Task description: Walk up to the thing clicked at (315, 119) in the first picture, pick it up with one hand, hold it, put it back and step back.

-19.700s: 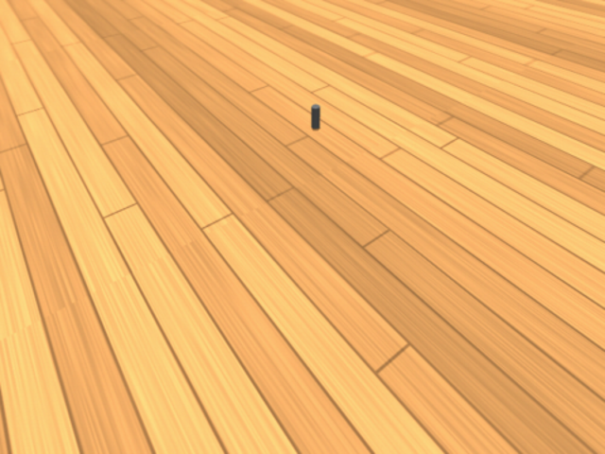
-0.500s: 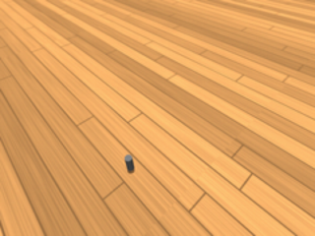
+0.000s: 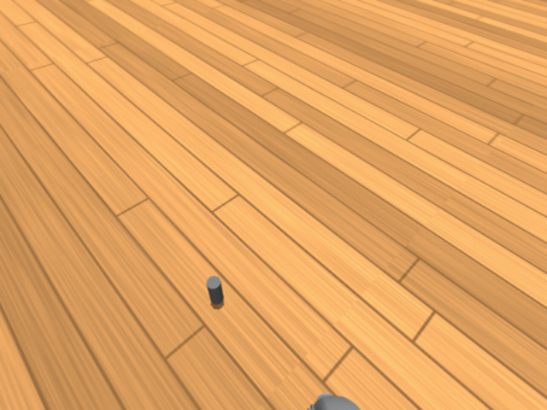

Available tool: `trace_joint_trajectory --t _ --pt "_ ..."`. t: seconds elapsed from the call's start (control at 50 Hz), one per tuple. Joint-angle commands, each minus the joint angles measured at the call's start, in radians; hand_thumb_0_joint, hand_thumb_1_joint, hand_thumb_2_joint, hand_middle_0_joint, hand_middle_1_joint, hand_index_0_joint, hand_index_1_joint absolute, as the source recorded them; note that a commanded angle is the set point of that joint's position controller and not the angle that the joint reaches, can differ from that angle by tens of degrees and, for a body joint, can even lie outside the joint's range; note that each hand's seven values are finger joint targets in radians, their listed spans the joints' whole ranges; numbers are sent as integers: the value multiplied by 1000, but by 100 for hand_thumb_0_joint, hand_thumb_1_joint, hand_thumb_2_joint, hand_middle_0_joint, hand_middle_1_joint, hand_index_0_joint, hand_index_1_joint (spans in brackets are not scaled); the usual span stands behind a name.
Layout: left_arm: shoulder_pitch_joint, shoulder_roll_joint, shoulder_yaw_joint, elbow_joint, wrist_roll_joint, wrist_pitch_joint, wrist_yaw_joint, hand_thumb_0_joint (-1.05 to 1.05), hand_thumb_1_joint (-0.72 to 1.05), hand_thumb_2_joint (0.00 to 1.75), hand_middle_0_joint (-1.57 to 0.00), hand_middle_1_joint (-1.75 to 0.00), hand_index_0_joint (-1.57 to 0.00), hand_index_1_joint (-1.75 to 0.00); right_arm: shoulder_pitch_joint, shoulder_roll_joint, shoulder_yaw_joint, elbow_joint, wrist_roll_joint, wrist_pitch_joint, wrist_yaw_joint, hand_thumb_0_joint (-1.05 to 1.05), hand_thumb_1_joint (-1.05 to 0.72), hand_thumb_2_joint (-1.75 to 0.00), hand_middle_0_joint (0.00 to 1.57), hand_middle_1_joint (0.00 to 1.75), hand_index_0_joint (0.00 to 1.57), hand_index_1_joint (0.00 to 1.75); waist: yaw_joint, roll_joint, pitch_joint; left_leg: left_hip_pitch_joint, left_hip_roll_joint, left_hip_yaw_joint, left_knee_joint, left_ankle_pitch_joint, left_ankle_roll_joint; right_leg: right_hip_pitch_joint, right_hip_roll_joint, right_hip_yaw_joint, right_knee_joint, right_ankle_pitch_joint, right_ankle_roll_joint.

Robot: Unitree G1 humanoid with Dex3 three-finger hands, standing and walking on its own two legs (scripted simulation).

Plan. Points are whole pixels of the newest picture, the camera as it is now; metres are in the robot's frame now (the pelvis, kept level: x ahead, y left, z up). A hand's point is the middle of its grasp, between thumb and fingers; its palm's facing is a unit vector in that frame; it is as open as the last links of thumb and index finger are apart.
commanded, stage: walk up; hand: left
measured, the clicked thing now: (215, 290) +0.63 +0.20 -0.71
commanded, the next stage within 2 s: stand in 2.00 s
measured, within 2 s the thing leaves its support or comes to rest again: neither
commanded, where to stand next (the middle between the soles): +0.28 +0.01 m, yaw -1 degrees
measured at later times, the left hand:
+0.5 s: hand (134, 370) +0.22 +0.25 -0.15, palm faces -0.03 -0.94 -0.33, open 7.4 cm
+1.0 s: hand (156, 323) +0.30 +0.23 -0.15, palm faces -0.03 -0.93 -0.35, open 7.4 cm
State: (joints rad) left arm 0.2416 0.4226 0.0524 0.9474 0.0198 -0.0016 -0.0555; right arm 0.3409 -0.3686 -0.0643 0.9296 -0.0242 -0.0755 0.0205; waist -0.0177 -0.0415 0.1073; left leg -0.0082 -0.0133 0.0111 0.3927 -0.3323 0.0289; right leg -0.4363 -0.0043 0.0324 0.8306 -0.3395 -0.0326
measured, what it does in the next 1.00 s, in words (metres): walks ahead: right foot, then left foot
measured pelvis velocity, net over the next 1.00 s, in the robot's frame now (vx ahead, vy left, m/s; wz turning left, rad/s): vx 0.22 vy -0.03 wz -0.01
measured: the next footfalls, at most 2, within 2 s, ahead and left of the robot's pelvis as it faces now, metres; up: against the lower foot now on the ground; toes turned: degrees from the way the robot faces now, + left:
right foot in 0.14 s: +0.25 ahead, -0.16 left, +0.00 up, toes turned -3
left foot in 0.52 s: +0.27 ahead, +0.11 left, +0.00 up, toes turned +2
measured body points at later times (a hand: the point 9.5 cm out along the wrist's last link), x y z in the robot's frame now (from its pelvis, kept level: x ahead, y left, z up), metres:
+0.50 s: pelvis +0.15 -0.02 -0.01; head +0.15 -0.01 +0.44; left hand +0.23 +0.29 -0.13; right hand +0.18 -0.34 -0.12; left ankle +0.23 +0.11 -0.73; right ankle +0.19 -0.13 -0.74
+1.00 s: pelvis +0.22 -0.03 -0.01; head +0.24 -0.04 +0.44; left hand +0.31 +0.27 -0.13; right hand +0.33 -0.33 -0.13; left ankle +0.23 +0.11 -0.74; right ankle +0.21 -0.16 -0.74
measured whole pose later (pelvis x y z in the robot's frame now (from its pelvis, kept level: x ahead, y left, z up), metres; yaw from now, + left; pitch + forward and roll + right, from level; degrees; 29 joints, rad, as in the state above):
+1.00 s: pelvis +0.22 -0.03 -0.01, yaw -1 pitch -2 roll +0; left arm 0.14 0.36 0.00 1.03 0.00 -0.02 -0.01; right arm 0.11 -0.37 0.00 1.00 0.00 -0.04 0.00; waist 0.01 0.01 0.07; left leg -0.23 0.06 0.03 0.56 -0.28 -0.03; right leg -0.20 -0.03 -0.01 0.55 -0.31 0.02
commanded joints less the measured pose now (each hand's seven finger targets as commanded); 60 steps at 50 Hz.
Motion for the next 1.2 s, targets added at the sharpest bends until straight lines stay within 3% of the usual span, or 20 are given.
trace_joint_trajectory --t 0.0,0.06,0.12,0.14,0.16,0.2,0.28,0.4,0.46,0.48,0.5,0.52,0.54,0.64,0.7,0.74,0.78,0.84,0.94,1.18 --pt "-117 133 36 -165 -4 -41 -9 0 90 90 -20 -30 -20 -30 2 -264 -67 -123 12 -11 -16 0 -90 -90 20 30 20 30 -25 199 -11 -4 206 -83 -51 598 127 0 -35 -58 -205 148 -11" --pt "-77 135 54 -155 2 -40 -9 0 90 90 -20 -30 -20 -30 7 -266 -66 -154 15 -2 -16 0 -90 -90 20 30 20 30 -7 161 -35 -125 206 -83 19 540 120 180 2 -92 -232 184 -26" --pt "141 191 96 -113 4 -49 7 0 90 90 -20 -30 -20 -30 32 -220 -42 -185 23 -3 -16 0 -90 -90 20 30 20 30 122 -4 -140 -312 121 -28 414 533 77 542 9 -66 -296 161 -81" --pt "236 281 124 -121 6 -54 16 0 90 90 -20 -30 -20 -30 102 -174 -28 -200 34 -1 -16 0 -90 -90 20 30 20 30 145 -227 -227 -475 -29 34 801 156 29 638 -282 394 -442 33 -202" --pt "182 306 119 -148 -19 -56 16 0 90 90 -20 -30 -20 -30 101 -244 -45 -188 33 10 -24 0 -90 -90 20 30 20 30 121 -167 -211 -521 -48 -51 925 -230 31 526 -437 666 -574 -173 -302" --pt "60 261 103 -177 -23 -54 23 0 90 90 -20 -30 -20 -30 75 -274 -57 -153 29 12 -22 0 -90 -90 20 30 20 30 73 -27 -57 -509 41 -128 928 -167 30 274 -384 489 -612 -323 -291" --pt "-9 199 83 -206 -4 -64 17 0 90 90 -20 -30 -20 -30 176 -223 -51 -106 13 20 13 0 -90 -90 20 30 20 30 3 -121 -11 -413 81 -35 648 -25 -4 94 -190 167 -611 -173 -186" --pt "-4 208 84 -245 9 -41 6 0 90 90 -20 -30 -20 -30 102 -194 -52 -122 -7 -1 6 0 -90 -90 20 30 20 30 35 -121 -56 -275 55 52 301 42 -33 26 -206 139 -539 -157 -188" --pt "-40 159 54 -242 -2 -17 12 0 90 90 -20 -30 -20 -30 134 -192 -52 -93 -15 -14 -21 0 -90 -90 20 30 20 30 -10 -25 -80 -104 23 58 191 121 -18 -91 -150 92 -392 -268 -130" --pt "-23 115 36 -231 -8 -10 16 0 90 90 -20 -30 -20 -30 115 -217 -50 -97 -18 -21 -31 0 -90 -90 20 30 20 30 -10 45 -72 -76 73 -38 98 21 4 -146 -124 77 -313 -271 -96" --pt "5 63 18 -230 -14 -7 18 0 90 90 -20 -30 -20 -30 103 -272 -52 -113 -30 -30 -39 0 -90 -90 20 30 20 30 -2 202 -63 -108 269 -359 -70 -116 61 -187 -34 34 -120 -223 -39" --pt "48 98 25 -191 -20 4 25 0 90 90 -20 -30 -20 -30 32 -327 -52 -147 -18 -34 -44 0 -90 -90 20 30 20 30 20 193 -30 -272 411 -555 -185 -263 145 -92 0 28 -16 -197 -2" --pt "57 175 50 -157 -17 5 32 0 90 90 -20 -30 -20 -30 -31 -333 -51 -149 -7 -31 -41 0 -90 -90 20 30 20 30 30 161 9 -339 414 -545 -164 -226 211 -20 -25 55 70 -204 -2" --pt "59 151 38 -88 -19 -12 37 0 90 90 -20 -30 -20 -30 -80 -294 -29 -117 -3 -23 -41 0 -90 -90 20 30 20 30 35 236 -112 -228 284 -222 22 283 141 97 -40 5 -129 -131 0" --pt "65 132 28 -39 -18 -24 49 0 90 90 -20 -30 -20 -30 -100 -267 -14 -104 14 0 -38 0 -90 -90 20 30 20 30 49 216 -145 -242 221 -116 140 465 78 245 -9 -40 -351 121 -2" --pt "8 204 32 -43 -11 -38 55 0 90 90 -20 -30 -20 -30 -87 -209 2 -94 35 9 -37 0 -90 -90 20 30 20 30 21 75 -167 -291 143 -68 180 333 9 283 -124 123 -353 331 -43" --pt "-64 203 18 -46 -22 -36 49 0 90 90 -20 -30 -20 -30 -101 -225 -6 -54 27 17 -40 0 -90 -90 20 30 20 30 -7 53 -142 -177 122 -52 128 156 7 160 -151 111 -330 291 -55" --pt "-48 169 3 -2 -25 -36 53 0 90 90 -20 -30 -20 -30 -190 -231 1 -32 30 14 -33 0 -90 -90 20 30 20 30 27 46 -153 -174 161 -76 115 291 33 212 -108 47 -334 321 -24" --pt "-112 174 1 32 -27 -43 63 0 90 90 -20 -30 -20 -30 -207 -219 6 32 36 23 -31 0 -90 -90 20 30 20 30 9 -9 -183 -120 142 -33 121 427 16 270 -133 51 -353 504 -26" --pt "-210 153 -6 98 -20 -33 62 0 90 90 -20 -30 -20 -30 -308 -198 25 121 23 39 -21 0 -90 -90 20 30 20 30 20 11 -142 -77 148 -36 -35 308 -8 298 -129 52 -518 312 3"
